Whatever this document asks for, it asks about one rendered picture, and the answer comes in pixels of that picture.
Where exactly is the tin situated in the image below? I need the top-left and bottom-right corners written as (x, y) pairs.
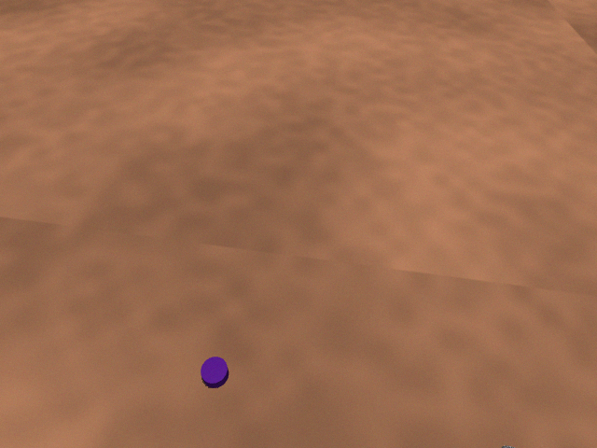
top-left (201, 357), bottom-right (229, 388)

